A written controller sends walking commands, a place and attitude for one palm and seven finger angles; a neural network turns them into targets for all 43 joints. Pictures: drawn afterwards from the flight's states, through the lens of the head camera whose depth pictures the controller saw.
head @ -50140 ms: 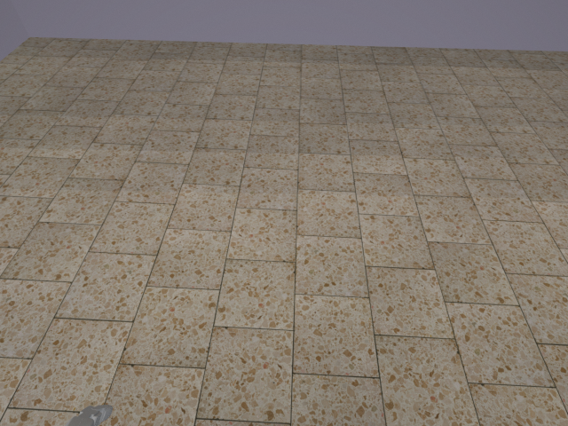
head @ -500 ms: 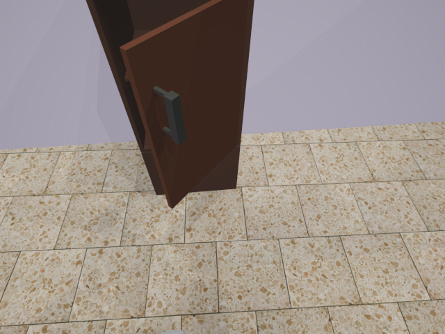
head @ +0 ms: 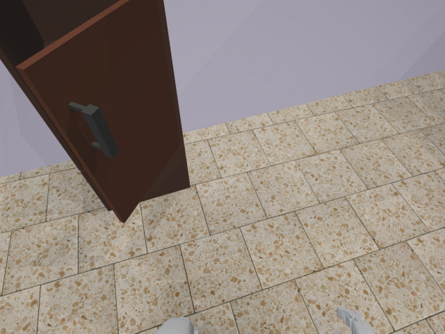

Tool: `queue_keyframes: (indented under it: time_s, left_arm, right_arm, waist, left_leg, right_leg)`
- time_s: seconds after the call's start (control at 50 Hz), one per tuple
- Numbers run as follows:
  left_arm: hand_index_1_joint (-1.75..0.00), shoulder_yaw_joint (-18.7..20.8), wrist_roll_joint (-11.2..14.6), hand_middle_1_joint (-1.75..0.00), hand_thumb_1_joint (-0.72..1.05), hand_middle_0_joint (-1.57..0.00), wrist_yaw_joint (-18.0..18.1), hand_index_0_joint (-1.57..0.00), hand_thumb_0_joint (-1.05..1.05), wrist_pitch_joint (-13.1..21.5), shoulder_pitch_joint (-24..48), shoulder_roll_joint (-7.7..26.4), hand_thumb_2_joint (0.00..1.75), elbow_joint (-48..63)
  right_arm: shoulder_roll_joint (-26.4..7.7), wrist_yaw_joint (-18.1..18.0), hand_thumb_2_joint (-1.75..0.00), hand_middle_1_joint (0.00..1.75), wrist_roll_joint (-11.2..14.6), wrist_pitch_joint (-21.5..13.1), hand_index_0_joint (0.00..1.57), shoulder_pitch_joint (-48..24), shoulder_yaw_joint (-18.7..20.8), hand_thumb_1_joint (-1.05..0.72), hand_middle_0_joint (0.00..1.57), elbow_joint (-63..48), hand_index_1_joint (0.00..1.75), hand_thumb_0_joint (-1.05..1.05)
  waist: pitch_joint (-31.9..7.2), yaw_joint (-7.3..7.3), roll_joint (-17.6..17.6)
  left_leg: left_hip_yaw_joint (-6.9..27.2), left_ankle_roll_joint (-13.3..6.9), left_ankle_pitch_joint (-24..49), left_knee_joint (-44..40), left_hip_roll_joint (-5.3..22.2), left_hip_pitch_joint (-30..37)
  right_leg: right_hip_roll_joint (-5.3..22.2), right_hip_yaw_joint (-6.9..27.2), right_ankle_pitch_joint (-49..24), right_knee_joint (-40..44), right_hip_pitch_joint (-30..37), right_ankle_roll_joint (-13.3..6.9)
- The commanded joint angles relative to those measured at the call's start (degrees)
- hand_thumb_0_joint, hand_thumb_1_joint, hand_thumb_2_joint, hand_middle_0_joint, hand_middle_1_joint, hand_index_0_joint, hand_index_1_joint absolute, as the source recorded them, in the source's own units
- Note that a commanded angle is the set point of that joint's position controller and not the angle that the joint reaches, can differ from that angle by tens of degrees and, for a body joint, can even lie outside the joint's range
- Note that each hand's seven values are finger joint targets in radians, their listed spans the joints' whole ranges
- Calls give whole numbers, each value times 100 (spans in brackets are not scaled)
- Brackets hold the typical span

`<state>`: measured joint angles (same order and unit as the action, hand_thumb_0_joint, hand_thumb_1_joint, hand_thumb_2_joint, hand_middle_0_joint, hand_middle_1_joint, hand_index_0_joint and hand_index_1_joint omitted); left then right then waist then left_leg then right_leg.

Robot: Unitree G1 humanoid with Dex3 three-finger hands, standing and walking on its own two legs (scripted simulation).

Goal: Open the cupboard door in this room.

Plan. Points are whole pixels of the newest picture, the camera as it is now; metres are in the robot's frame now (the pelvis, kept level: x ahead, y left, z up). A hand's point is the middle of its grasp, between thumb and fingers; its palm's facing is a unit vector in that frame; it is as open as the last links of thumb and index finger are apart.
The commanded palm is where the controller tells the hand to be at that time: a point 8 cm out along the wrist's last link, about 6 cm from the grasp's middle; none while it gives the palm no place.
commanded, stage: walk to a spot facing it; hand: left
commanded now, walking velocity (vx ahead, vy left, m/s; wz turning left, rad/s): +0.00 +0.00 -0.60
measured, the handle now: (94, 130) +0.48 +0.34 +0.03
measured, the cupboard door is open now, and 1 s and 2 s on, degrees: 46 46 46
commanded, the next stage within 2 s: none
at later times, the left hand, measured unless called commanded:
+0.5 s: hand (151, 320) +0.15 +0.16 -0.16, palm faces -0.29 -0.91 -0.29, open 7.3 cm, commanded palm none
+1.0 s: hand (198, 283) +0.23 +0.08 -0.16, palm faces -0.58 -0.80 -0.16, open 7.4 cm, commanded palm none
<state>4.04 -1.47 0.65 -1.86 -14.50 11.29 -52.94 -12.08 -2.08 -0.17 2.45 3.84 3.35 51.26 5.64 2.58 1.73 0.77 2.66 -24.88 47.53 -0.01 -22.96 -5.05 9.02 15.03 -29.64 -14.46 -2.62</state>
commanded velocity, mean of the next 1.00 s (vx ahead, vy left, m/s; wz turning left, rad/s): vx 0.12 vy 0.00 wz -0.60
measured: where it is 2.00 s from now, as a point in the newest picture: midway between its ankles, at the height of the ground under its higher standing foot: (312, 312)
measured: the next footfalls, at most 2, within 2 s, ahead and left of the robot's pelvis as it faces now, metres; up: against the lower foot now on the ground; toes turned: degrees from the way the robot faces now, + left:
left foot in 0.06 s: +0.06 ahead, +0.14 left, +0.00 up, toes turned -3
right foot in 0.42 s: +0.01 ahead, -0.13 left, +0.00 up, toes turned -19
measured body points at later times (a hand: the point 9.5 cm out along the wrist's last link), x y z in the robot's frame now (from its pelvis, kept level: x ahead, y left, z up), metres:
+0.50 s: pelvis -0.01 -0.01 -0.01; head +0.04 -0.05 +0.43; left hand +0.17 +0.21 -0.14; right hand -0.06 -0.28 -0.17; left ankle +0.00 +0.13 -0.69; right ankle -0.02 -0.12 -0.74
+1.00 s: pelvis +0.04 -0.02 +0.01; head +0.08 -0.03 +0.45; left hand +0.26 +0.12 -0.14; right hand -0.11 -0.21 -0.13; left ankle +0.06 +0.10 -0.74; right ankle -0.01 -0.16 -0.67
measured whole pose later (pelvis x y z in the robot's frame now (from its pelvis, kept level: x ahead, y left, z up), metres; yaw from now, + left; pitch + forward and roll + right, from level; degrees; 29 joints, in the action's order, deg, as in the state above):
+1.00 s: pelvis +0.04 -0.02 +0.01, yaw -37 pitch +1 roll -1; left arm 4.9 -1.8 -3.5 -2.4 -9.6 12.9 -52.5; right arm -9.7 -1.7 -2.0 -2.3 21.7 1.0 54.4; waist 3.3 -0.7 1.3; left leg -11.3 1.1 -17.1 22.9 5.8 -6.3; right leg 3.7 -2.7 16.0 -55.0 -32.0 1.3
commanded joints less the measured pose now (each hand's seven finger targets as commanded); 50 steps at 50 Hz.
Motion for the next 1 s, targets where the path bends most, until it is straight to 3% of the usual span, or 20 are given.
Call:
queue_keyframes:
  time_s: [0.0, 0.04, 0.06, 0.16, 0.26, 0.34, 0.36, 0.38, 0.4, 0.44, 0.5, 0.6, 0.68, 0.7, 0.72, 0.74, 0.76, 0.8, 0.84, 0.98]
  left_arm:
    - [-30, 331, 37, -30, 90, -20, 44, -20, 0, 52, 173, 1110, 90, 447]
    - [-30, 205, 88, -30, 90, -20, -66, -20, 0, 54, -46, 599, 90, 614]
    - [-30, 224, 27, -30, 90, -20, -110, -20, 0, 60, 55, 768, 90, 725]
    - [-30, 233, 9, -30, 90, -20, -283, -20, 0, -59, 240, 612, 90, 518]
    - [-30, 116, 20, -30, 90, -20, -303, -20, 0, -28, 601, 441, 90, 602]
    - [-30, 155, 19, -30, 90, -20, -279, -20, 0, 39, 169, 620, 90, 475]
    - [-30, 213, 5, -30, 90, -20, -242, -20, 0, 79, -179, 883, 90, 372]
    - [-30, 347, -57, -30, 90, -20, -142, -20, 0, 146, -400, 1613, 90, 317]
    - [-30, 359, 30, -30, 90, -20, -62, -20, 0, 110, -663, 1848, 90, 256]
    - [-30, 346, 8, -30, 90, -20, 41, -20, 0, 47, -49, 1459, 90, 362]
    - [-30, 257, -14, -30, 90, -20, 51, -20, 0, 66, 386, 1210, 90, 536]
    - [-30, 285, -27, -30, 90, -20, 2, -20, 0, 46, 372, 1301, 90, 524]
    - [-30, 302, 11, -30, 90, -20, -55, -20, 0, 32, 582, 1209, 90, 573]
    - [-30, 258, 34, -30, 90, -20, -89, -20, 0, 18, 707, 1015, 90, 635]
    - [-30, 156, 70, -30, 90, -20, -161, -20, 0, 9, 695, 576, 90, 795]
    - [-30, 133, 39, -30, 90, -20, -213, -20, 0, 91, 1029, 541, 90, 1042]
    - [-30, 212, -50, -30, 90, -20, -291, -20, 0, 119, 1283, 693, 90, 1022]
    - [-30, 263, -74, -30, 90, -20, -398, -20, 0, 132, 966, 618, 90, 771]
    - [-30, 206, -65, -30, 90, -20, -468, -20, 0, 113, 825, 423, 90, 651]
    - [-30, 31, -24, -30, 90, -20, -487, -20, 0, 173, 1577, 134, 90, 759]
  right_arm:
    - [-496, -71, -90, 30, 25, -252, 20, 799, 95, -90, 20, -278, 30, 0]
    - [-1370, -100, -90, 30, -84, -322, 20, 1111, 230, -90, 20, -341, 30, 0]
    - [-1446, -125, -90, 30, -145, -265, 20, 1146, 194, -90, 20, -448, 30, 0]
    - [-890, -115, -90, 30, -172, -297, 20, 630, 25, -90, 20, -552, 30, 0]
    - [-1087, -65, -90, 30, -174, -267, 20, 1203, 159, -90, 20, -276, 30, 0]
    - [-1180, 5, -90, 30, -140, -214, 20, 1095, 215, -90, 20, -301, 30, 0]
    - [-1065, 32, -90, 30, -106, -203, 20, 1021, 207, -90, 20, -336, 30, 0]
    - [-569, 76, -90, 30, -48, -186, 20, 999, 97, -90, 20, -538, 30, 0]
    - [-704, 45, -90, 30, -60, -127, 20, 626, 78, -90, 20, -643, 30, 0]
    - [-719, 26, -90, 30, -51, -83, 20, 598, 145, -90, 20, -481, 30, 0]
    - [-549, 66, -90, 30, -65, -73, 20, 752, 100, -90, 20, -307, 30, 0]
    - [-450, 64, -90, 30, -43, -92, 20, 836, 105, -90, 20, -302, 30, 0]
    - [-482, 47, -90, 30, -67, -235, 20, 1423, 70, -90, 20, -221, 30, 0]
    - [-655, 18, -90, 30, -90, -307, 20, 1786, 90, -90, 20, -113, 30, 0]
    - [-1182, -22, -90, 30, -199, -359, 20, 2131, 188, -90, 20, -42, 30, 0]
    - [-1521, -73, -90, 30, -205, -374, 20, 2425, 237, -90, 20, -94, 30, 0]
    - [-1496, -46, -90, 30, -236, -403, 20, 2215, 219, -90, 20, -132, 30, 0]
    - [-1036, -22, -90, 30, -214, -457, 20, 1493, 86, -90, 20, -282, 30, 0]
    - [-785, -46, -90, 30, -179, -527, 20, 1523, 7, -90, 20, -228, 30, 0]
    - [-768, 27, -90, 30, -213, -575, 20, 2433, 63, -90, 20, 214, 30, 0]
  waist:
    - [-954, -439, 394]
    - [-1098, -410, -2089]
    - [-796, -437, -1405]
    - [-519, -154, -1241]
    - [-691, -440, -1413]
    - [-770, -174, -1126]
    - [-883, 29, -580]
    - [-959, 130, 1559]
    - [-934, 428, 1553]
    - [-793, 122, 1306]
    - [-716, -151, 702]
    - [-644, -151, 681]
    - [-792, -422, 645]
    - [-745, -625, 203]
    - [-607, -778, -1466]
    - [-454, -904, -1996]
    - [-199, -864, -1290]
    - [55, -393, -1059]
    - [-57, -326, -1147]
    - [-134, -692, -1108]
  left_leg:
    - [61, -72, 1084, -2074, 68, 1332]
    - [2357, -1039, 2419, -3086, 2505, 2546]
    - [2503, -1531, 2375, -3076, 2974, 1745]
    - [337, -1016, 3066, -2839, 1677, 1343]
    - [-207, -986, 3534, -2482, 1786, 1584]
    - [-456, -621, 2714, -1775, 1760, 954]
    - [-715, -324, 1961, -1045, 1513, 413]
    - [-1315, 80, -381, 365, 623, -969]
    - [-544, 74, -1367, 1347, 454, -1151]
    - [-34, 33, -571, 1988, 599, -1349]
    - [-174, 125, -50, 1451, 492, -726]
    - [-262, 79, 10, 236, 220, -191]
    - [-359, -11, 355, -1412, 65, 1033]
    - [-72, -128, 245, -2328, 302, 1966]
    - [1600, -573, -1207, -3272, 1630, 2673]
    - [2999, -1101, -1844, -3949, 2892, 2412]
    - [3068, -1299, -1865, -4107, 2970, 1699]
    - [1567, -919, -1002, -3938, 2187, 1207]
    - [472, -754, 289, -3678, 1780, 1572]
    - [-733, -829, 2108, -3299, 1897, 2027]
  right_leg:
    - [1160, 1438, -2608, 26, -66, -440]
    - [-17, -152, 1875, -1854, -1835, 291]
    - [263, -467, 2172, -2891, -1858, 405]
    - [621, -833, 961, -3638, -1821, 605]
    - [573, -1364, 994, -1762, -1073, 505]
    - [467, -1492, 54, -248, 208, 297]
    - [812, -1054, -664, 417, 962, 128]
    - [2371, 1146, -1992, 1050, 1721, -475]
    - [2890, 1580, -2580, 1061, 1307, -1034]
    - [2282, 1312, -1434, 975, 1012, -1025]
    - [1841, 695, -1759, 839, 410, -832]
    - [1675, 998, -1158, 944, 145, -854]
    - [1361, 1232, 908, 940, -452, -629]
    - [1028, 994, 1741, 585, -1418, -380]
    - [178, 125, 2212, -864, -2687, -19]
    - [144, -771, 2070, -2254, -3094, 234]
    - [525, -473, 1654, -3004, -2920, 202]
    - [740, -727, 685, -3708, -2682, 304]
    - [867, -916, 146, -3653, -2713, 386]
    - [875, -1512, 160, -1561, -2055, 314]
